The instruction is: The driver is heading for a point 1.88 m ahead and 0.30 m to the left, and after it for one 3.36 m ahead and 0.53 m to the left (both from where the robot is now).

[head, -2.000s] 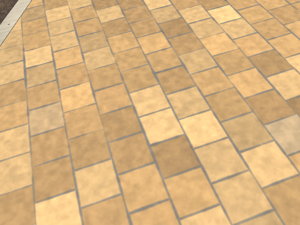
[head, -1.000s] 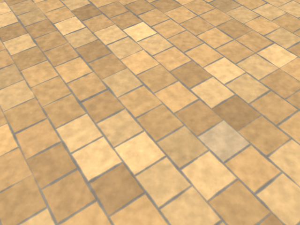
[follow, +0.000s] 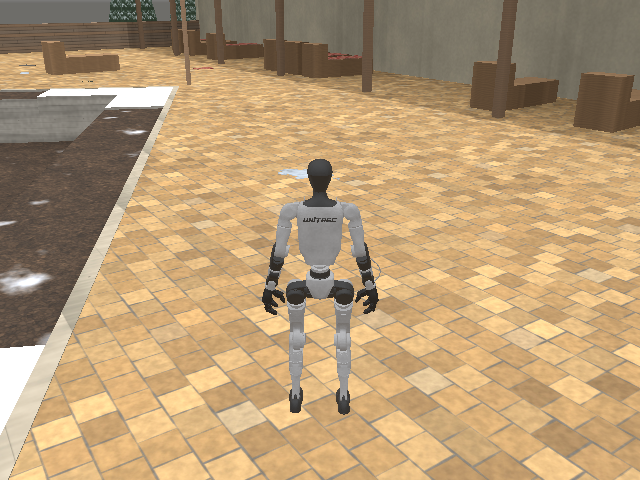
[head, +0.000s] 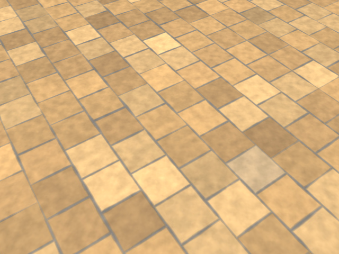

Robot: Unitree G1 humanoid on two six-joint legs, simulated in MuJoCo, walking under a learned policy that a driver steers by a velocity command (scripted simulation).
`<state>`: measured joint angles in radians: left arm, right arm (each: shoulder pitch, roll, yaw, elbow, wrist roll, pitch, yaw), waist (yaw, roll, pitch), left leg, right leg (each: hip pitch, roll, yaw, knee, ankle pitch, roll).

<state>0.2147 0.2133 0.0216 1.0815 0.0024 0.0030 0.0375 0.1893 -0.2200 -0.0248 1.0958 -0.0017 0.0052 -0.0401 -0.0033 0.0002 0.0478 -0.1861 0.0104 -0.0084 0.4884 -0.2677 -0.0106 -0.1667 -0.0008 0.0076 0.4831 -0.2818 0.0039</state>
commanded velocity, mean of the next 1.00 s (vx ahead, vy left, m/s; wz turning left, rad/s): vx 0.24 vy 0.00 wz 0.00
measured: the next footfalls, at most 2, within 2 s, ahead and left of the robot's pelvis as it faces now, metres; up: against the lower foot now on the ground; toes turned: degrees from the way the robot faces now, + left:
right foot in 1.00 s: +0.43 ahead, -0.10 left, +0.00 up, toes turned -2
left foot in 1.56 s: +0.74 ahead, +0.14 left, +0.00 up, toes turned +3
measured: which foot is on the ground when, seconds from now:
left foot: down 0.00-1.00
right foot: down 0.00-0.60, up 0.62-0.98, down 1.00-1.00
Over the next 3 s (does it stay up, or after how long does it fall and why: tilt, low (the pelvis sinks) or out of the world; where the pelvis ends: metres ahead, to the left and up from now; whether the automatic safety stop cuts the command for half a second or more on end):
stays up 1.35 0.07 0.01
